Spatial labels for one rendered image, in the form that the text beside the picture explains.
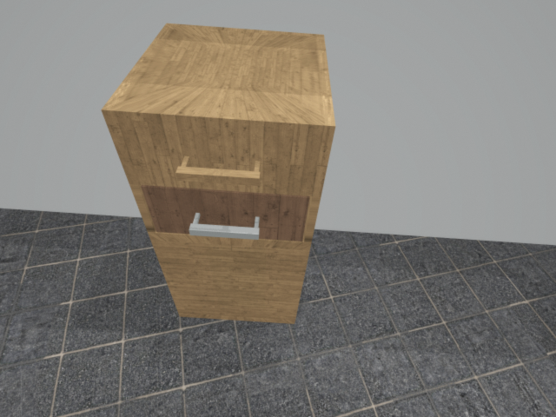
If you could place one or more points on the drawer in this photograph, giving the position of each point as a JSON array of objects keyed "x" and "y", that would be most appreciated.
[{"x": 282, "y": 217}]

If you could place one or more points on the handle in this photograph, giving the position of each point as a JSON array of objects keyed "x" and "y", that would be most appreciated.
[
  {"x": 226, "y": 176},
  {"x": 224, "y": 231}
]

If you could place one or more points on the cabinet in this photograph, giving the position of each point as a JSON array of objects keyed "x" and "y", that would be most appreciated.
[{"x": 228, "y": 98}]

